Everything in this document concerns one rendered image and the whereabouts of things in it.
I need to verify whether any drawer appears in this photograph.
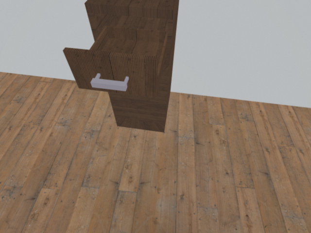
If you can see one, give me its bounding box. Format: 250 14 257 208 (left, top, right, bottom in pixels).
63 26 168 98

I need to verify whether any cabinet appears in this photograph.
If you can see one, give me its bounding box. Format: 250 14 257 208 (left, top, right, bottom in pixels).
85 0 179 133

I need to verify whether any handle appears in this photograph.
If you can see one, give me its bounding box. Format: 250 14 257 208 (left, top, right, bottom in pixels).
90 73 129 91

